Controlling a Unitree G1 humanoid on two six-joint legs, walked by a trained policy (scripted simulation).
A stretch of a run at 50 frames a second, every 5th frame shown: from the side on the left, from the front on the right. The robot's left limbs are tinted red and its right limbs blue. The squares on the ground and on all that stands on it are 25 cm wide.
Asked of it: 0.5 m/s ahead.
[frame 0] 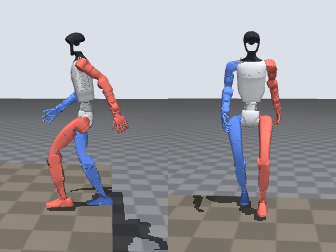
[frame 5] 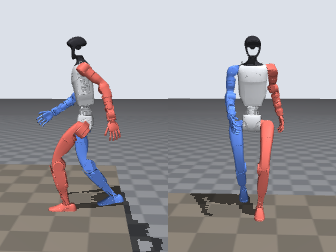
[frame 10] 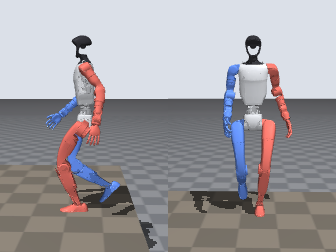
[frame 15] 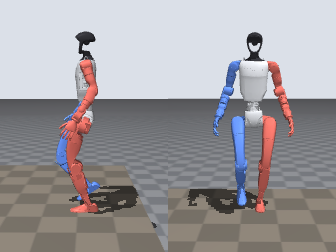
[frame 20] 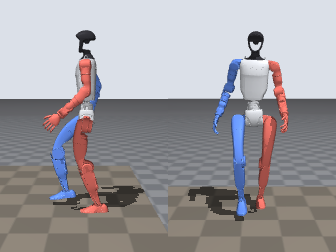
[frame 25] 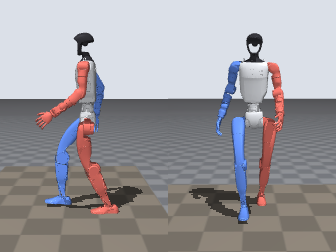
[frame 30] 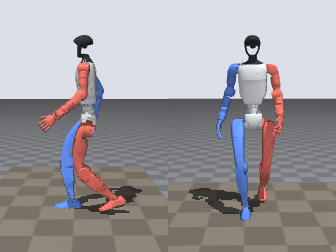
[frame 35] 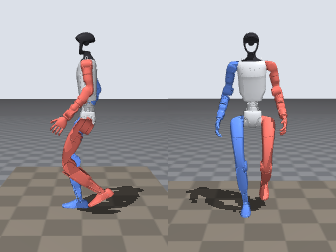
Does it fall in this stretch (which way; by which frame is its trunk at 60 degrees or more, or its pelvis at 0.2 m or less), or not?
no
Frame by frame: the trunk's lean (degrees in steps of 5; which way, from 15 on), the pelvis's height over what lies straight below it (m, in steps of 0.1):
0: 10, 0.8
5: 10, 0.7
10: 5, 0.7
15: 0, 0.8
20: 5, 0.8
25: 5, 0.8
30: 5, 0.7
35: 5, 0.8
